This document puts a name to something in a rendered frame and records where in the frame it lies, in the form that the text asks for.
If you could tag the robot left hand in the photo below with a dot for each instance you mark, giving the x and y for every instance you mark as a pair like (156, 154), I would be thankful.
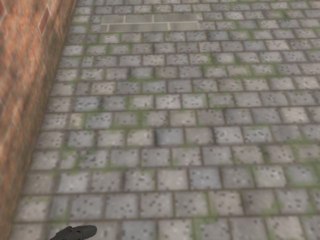
(76, 233)

